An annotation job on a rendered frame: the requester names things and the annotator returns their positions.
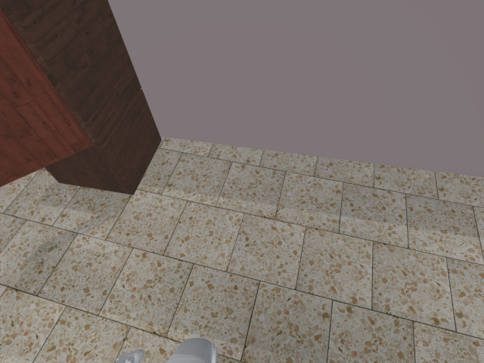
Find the cupboard door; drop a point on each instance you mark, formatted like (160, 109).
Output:
(37, 128)

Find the robot left thigh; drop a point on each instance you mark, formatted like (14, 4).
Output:
(195, 350)

